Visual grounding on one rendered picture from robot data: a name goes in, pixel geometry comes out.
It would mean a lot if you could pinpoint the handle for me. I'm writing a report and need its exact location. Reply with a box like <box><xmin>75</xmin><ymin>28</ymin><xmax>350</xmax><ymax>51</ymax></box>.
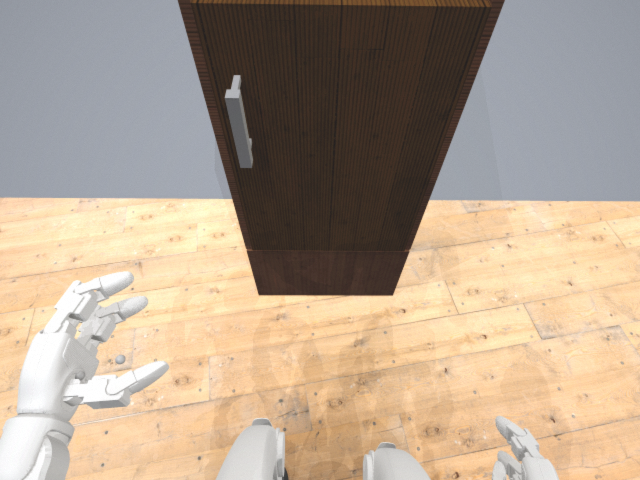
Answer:
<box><xmin>225</xmin><ymin>75</ymin><xmax>253</xmax><ymax>168</ymax></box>

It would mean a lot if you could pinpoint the robot right thigh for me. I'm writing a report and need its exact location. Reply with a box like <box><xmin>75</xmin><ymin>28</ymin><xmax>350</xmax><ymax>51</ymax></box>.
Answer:
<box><xmin>363</xmin><ymin>448</ymin><xmax>431</xmax><ymax>480</ymax></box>

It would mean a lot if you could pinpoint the cupboard door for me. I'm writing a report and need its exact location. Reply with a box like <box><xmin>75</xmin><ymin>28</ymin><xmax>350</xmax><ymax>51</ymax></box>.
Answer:
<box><xmin>191</xmin><ymin>0</ymin><xmax>492</xmax><ymax>251</ymax></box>

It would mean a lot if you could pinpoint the robot right shin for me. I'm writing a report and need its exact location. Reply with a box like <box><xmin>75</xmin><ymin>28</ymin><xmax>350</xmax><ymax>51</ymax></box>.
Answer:
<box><xmin>376</xmin><ymin>442</ymin><xmax>396</xmax><ymax>450</ymax></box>

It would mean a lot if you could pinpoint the robot left hand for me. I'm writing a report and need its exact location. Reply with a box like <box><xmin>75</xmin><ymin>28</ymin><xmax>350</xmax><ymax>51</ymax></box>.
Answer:
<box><xmin>16</xmin><ymin>271</ymin><xmax>169</xmax><ymax>421</ymax></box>

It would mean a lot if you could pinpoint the robot right hand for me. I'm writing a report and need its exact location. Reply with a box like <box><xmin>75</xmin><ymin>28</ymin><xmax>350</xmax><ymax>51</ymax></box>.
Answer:
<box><xmin>492</xmin><ymin>416</ymin><xmax>559</xmax><ymax>480</ymax></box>

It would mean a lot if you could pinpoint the left robot forearm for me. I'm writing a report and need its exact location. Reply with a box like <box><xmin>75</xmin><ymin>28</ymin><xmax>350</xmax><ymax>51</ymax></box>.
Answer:
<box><xmin>0</xmin><ymin>413</ymin><xmax>75</xmax><ymax>480</ymax></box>

